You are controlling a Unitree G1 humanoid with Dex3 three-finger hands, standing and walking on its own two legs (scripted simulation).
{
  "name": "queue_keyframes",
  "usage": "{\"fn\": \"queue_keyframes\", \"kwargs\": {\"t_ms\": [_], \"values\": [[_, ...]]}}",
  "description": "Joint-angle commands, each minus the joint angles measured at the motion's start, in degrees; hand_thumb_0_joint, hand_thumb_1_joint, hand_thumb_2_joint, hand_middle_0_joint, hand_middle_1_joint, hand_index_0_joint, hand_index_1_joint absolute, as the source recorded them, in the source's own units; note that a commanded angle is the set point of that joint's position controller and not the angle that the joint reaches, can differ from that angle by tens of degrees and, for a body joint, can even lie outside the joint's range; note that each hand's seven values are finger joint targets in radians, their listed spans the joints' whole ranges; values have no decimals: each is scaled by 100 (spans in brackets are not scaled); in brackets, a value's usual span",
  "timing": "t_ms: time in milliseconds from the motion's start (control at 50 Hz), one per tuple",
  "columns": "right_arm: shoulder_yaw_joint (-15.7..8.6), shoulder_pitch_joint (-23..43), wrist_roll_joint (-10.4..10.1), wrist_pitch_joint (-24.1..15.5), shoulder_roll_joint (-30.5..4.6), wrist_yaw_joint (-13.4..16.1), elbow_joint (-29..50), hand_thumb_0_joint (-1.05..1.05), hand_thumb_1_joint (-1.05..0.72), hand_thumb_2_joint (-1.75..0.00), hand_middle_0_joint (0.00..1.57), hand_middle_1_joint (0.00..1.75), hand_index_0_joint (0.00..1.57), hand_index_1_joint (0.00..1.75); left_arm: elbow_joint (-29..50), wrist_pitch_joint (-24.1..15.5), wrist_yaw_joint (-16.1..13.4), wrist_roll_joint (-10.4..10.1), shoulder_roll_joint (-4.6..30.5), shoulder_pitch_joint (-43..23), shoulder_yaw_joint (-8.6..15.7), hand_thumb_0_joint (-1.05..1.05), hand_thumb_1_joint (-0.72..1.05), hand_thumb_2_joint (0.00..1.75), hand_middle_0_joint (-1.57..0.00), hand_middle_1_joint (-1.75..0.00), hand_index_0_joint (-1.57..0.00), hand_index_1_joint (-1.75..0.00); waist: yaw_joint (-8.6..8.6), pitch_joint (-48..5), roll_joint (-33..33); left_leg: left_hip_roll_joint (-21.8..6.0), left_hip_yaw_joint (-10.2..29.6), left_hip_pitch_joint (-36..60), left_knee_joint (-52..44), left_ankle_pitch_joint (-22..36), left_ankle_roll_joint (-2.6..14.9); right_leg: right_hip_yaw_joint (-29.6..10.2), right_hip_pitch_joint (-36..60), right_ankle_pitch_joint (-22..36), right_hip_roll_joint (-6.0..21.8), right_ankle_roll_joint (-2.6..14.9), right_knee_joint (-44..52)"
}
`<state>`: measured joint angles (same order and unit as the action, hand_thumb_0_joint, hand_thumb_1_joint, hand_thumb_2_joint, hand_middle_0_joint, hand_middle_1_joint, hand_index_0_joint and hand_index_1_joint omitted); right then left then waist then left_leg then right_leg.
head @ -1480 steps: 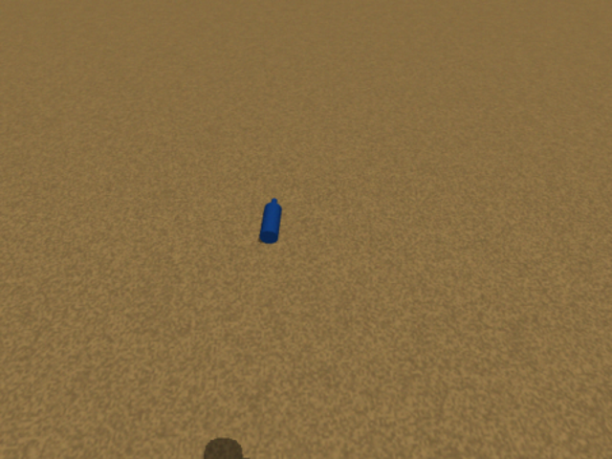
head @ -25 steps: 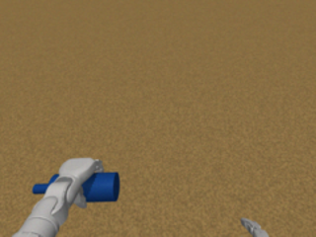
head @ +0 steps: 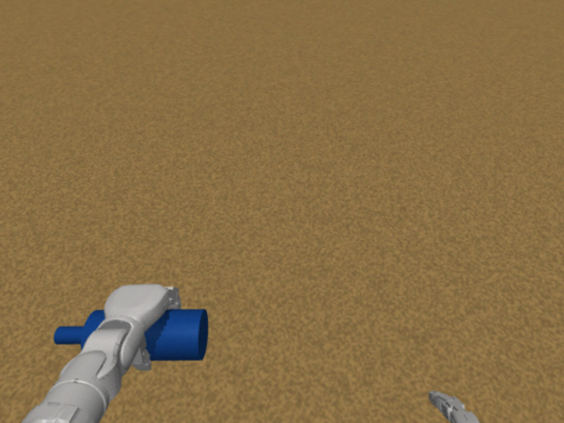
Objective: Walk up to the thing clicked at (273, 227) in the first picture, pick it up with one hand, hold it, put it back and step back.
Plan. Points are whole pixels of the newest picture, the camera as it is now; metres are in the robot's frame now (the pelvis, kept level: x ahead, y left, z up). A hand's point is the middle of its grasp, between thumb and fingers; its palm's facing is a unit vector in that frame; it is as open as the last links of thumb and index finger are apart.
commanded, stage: crouch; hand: left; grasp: from above
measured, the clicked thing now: (131, 334) +0.30 +0.25 -0.11
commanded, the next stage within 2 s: lower in 1.64 s
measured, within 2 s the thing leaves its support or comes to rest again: neither
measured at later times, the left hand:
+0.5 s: hand (178, 338) +0.37 +0.23 -0.31, palm faces -0.44 +0.04 -0.90, open 10.7 cm
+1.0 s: hand (191, 351) +0.40 +0.24 -0.49, palm faces -0.46 -0.01 -0.89, open 10.8 cm
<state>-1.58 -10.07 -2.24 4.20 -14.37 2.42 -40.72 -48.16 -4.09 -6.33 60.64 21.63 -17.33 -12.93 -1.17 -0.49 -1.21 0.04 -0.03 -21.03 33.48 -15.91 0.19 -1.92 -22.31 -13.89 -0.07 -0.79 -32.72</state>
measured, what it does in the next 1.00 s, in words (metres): lowers itself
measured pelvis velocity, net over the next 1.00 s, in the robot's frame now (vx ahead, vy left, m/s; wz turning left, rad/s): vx -0.05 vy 0.01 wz -0.03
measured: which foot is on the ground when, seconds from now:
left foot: down 0.00-1.00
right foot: down 0.00-1.00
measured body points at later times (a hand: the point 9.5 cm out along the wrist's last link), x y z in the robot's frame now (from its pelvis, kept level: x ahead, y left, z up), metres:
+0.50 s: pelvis -0.04 +0.01 -0.19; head +0.11 +0.02 +0.23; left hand +0.39 +0.23 -0.26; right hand -0.02 -0.27 -0.31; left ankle +0.01 +0.12 -0.73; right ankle +0.03 -0.13 -0.73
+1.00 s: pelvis -0.05 +0.01 -0.33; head +0.18 +0.04 +0.06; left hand +0.42 +0.24 -0.44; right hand +0.00 -0.28 -0.44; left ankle +0.01 +0.12 -0.73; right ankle +0.03 -0.13 -0.73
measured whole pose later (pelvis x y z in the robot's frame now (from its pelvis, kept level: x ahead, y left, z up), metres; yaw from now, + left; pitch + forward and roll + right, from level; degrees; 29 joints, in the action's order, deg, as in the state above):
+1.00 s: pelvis -0.05 +0.01 -0.33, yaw -2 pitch +39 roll -5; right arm -0.6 -10.2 6.1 -3.6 -15.2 -5.0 -40.8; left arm -76.8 -8.3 -21.5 71.5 33.3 -50.6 2.6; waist -12.1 -9.2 -1.9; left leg 1.6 4.2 -117.2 118.8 -40.9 0.2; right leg 2.1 -116.0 -37.9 -0.1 -1.7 -114.5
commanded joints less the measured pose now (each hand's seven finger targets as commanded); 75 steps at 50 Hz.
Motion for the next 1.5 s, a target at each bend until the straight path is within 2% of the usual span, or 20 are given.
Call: {"fn": "queue_keyframes", "kwargs": {"t_ms": [0, 100, 180, 200, 240, 300, 360, 440, 480, 560, 620, 660, 720, 780, 840, 880, 940, 1040, 1120, 1480], "values": [[-390, -154, 85, -226, -853, -29, 352, 0, -89, -90, 20, 30, 20, 30, 363, -17, -838, 201, 1010, -2583, 499, 0, 72, 84, -104, -75, -106, -73, -311, -1615, 68, 104, -68, -5, 471, 814, -15, 150, -598, 572, -110, 148, -279], [-519, -580, 220, -329, -901, -129, 321, 0, -89, -90, 20, 30, 20, 30, -447, -129, -1397, 612, 1117, -3174, 676, 0, 66, 80, -98, -76, -101, -73, -415, -2279, -151, 109, -71, -1658, 1928, 313, -10, 141, -1952, 208, -100, 219, -1687], [-556, -790, 300, -382, -965, -113, 339, 0, -89, -89, 20, 30, 20, 30, -697, -85, -1687, 710, 1300, -3782, 829, 0, 62, 76, -94, -73, -97, -70, -486, -3075, -416, 117, -35, -2503, 2802, 198, 19, 208, -2786, 53, -157, 256, -2585], [-583, -810, 312, -400, -997, -90, 327, 0, -89, -89, 20, 30, 20, 30, -786, -65, -1741, 705, 1482, -3764, 965, 0, 62, 75, -94, -72, -97, -69, -388, -3197, -389, 121, -8, -2723, 2981, 104, 38, 228, -2961, -36, -181, 276, -2784], [-581, -881, 345, -443, -982, -72, 328, 0, -89, -89, 20, 30, 20, 30, -1259, -14, -1761, 636, 1240, -3708, 866, 0, 60, 78, -94, -73, -96, -71, -548, -3240, -264, 120, 44, -3348, 3311, -280, 56, 262, -3418, -343, -167, 288, -3149], [-619, -962, 391, -509, -1051, -48, 317, 0, -89, -89, 20, 30, 20, 30, -1005, 23, -1754, 576, 1473, -4230, 974, 0, 60, 78, -94, -75, -96, -72, -502, -3951, -675, 66, 212, -3508, 3764, -331, -1, 327, -4136, -490, -148, 334, -3799], [-610, -1033, 408, -519, -1068, -36, 312, 0, -89, -89, 20, 30, 20, 30, -1527, 112, -1713, 635, 1613, -3937, 1100, 0, 59, 82, -94, -73, -96, -72, -597, -3973, -344, 104, 169, -4342, 4207, -588, 57, 355, -4356, -635, -138, 323, -4218], [-579, -1077, 478, -589, -1088, -68, 292, 0, -89, -90, 20, 30, 20, 30, -1217, 67, -1639, 662, 2040, -4586, 1314, 0, 56, 80, -91, -75, -94, -73, -665, -4398, -693, 111, 247, -4715, 4756, -803, 49, 406, -5167, -901, -107, 337, -4815], [-527, -1101, 498, -612, -1091, -105, 279, 0, -89, -90, 20, 30, 20, 30, -1661, 45, -1614, 707, 2026, -4356, 1357, 0, 55, 80, -91, -74, -93, -72, -744, -4227, -474, 143, 232, -5211, 5074, -965, 87, 421, -5449, -1019, -101, 326, -5063], [-487, -1134, 552, -704, -1143, -199, 243, 0, -89, -90, 20, 30, 20, 30, -1523, -181, -1567, 762, 2132, -4892, 1399, 0, 56, 84, -92, -74, -94, -73, -913, -4269, -802, 151, 418, -5545, 5431, -1460, 35, 504, -6377, -1507, -57, 347, -5560], [-468, -1174, 609, -777, -1240, -291, 201, 0, -89, -89, 20, 30, 20, 30, -1462, -290, -1620, 832, 2412, -5179, 1571, 0, 59, 85, -94, -76, -96, -74, -958, -4695, -950, 132, 559, -5538, 5726, -1394, -2, 558, -6772, -1475, -20, 335, -5947], [-446, -1216, 651, -822, -1222, -349, 180, 0, -89, -90, 20, 30, 20, 30, -1380, -354, -1668, 834, 2210, -5287, 1469, 0, 62, 86, -96, -78, -98, -76, -1026, -4875, -1172, 147, 474, -5513, 5968, -1267, 3, 569, -6899, -1398, -14, 333, -6089], [-408, -1278, 706, -867, -1223, -435, 100, 0, -90, -90, 20, 30, 20, 30, -1369, -381, -1765, 853, 2351, -5531, 1544, 0, 63, 91, -98, -79, -99, -77, -1103, -5052, -1348, 149, 431, -5603, 6297, -1062, 7, 576, -7106, -1262, -13, 336, -6338], [-399, -1307, 740, -869, -1277, -504, 49, 0, -90, -90, 20, 30, 20, 30, -1453, -364, -1851, 956, 2660, -5541, 1720, 0, 62, 91, -99, -76, -100, -76, -1017, -5226, -1549, 158, 401, -5658, 6547, -815, -10, 599, -7267, -1123, -2, 350, -6628], [-371, -1336, 775, -867, -1259, -590, 41, 0, -90, -90, 20, 30, 20, 30, -1592, -359, -1850, 946, 2445, -5622, 1622, 0, 65, 94, -100, -78, -101, -77, -1171, -5154, -1421, 166, 299, -5959, 6943, -534, 51, 603, -7282, -812, -16, 315, -6776], [-358, -1365, 786, -850, -1263, -616, 41, 0, -90, -90, 20, 30, 20, 30, -1663, -362, -1850, 979, 2788, -5612, 1793, 0, 63, 94, -100, -76, -101, -76, -1092, -5205, -1407, 176, 240, -6110, 7114, -445, 75, 588, -7239, -718, -35, 307, -6885], [-360, -1375, 826, -838, -1312, -683, 55, 0, -90, -90, 20, 30, 20, 30, -1860, -365, -1834, 1009, 2697, -5482, 1805, 0, 68, 93, -103, -75, -104, -75, -1125, -5068, -1521, 147, 303, -6135, 7251, -343, 33, 652, -7540, -733, -19, 314, -7111], [-330, -1347, 827, -797, -1300, -771, 109, 0, -91, -90, 20, 30, 20, 30, -2071, -448, -1774, 990, 2966, -5543, 1890, 0, 68, 91, -103, -75, -104, -75, -1199, -4820, -1301, 192, 139, -6928, 7613, -685, 132, 607, -7355, -727, -61, 269, -7256], [-306, -1408, 853, -782, -1346, -839, 101, 0, -91, -90, 20, 30, 20, 30, -2073, -548, -1709, 1011, 3010, -5617, 1904, 0, 71, 90, -104, -77, -106, -76, -1236, -4944, -1426, 178, 213, -6856, 7784, -499, 104, 676, -7560, -707, -71, 289, -7522], [-77, -1465, 980, -756, -1575, -941, -6, 0, -90, -90, 20, 30, 20, 30, -2726, -764, -1942, 1305, 3640, -6217, 2096, 0, 69, 87, -104, -72, -104, -72, -1447, -4406, -1767, 153, 315, -7499, 8234, -1310, 76, 898, -8538, -1293, -94, 310, -8175]]}}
